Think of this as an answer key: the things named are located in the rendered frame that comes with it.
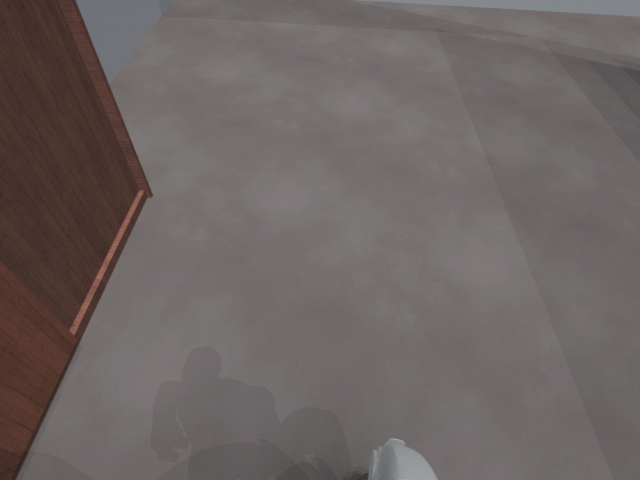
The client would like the right robot thigh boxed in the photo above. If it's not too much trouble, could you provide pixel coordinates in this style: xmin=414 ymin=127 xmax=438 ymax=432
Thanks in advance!
xmin=368 ymin=444 xmax=438 ymax=480

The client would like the wardrobe door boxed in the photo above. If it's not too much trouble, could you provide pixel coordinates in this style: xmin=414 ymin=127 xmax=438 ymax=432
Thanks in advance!
xmin=0 ymin=261 xmax=77 ymax=480
xmin=0 ymin=0 xmax=139 ymax=330

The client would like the right robot shin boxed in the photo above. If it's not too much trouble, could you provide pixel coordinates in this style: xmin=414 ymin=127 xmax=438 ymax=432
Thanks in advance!
xmin=384 ymin=438 xmax=405 ymax=446

